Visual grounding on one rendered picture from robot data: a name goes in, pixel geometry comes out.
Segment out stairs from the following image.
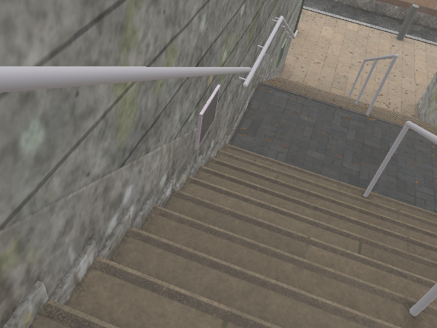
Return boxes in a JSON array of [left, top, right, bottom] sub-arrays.
[[262, 77, 437, 136], [29, 143, 437, 328]]

